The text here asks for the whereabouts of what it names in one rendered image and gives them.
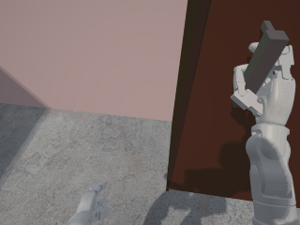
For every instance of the robot left hand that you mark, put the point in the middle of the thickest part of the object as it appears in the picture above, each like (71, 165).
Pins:
(98, 209)

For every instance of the handle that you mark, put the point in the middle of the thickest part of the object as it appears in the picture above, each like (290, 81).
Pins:
(269, 49)

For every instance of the wardrobe door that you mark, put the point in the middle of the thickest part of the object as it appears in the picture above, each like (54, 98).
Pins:
(212, 158)

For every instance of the right robot forearm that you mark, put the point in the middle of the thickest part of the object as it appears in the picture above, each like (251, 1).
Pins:
(271, 181)

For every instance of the robot right hand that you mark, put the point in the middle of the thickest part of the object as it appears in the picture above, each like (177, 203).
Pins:
(276, 92)

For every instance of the left robot forearm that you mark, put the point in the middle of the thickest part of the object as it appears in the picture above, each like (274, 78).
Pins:
(81, 218)

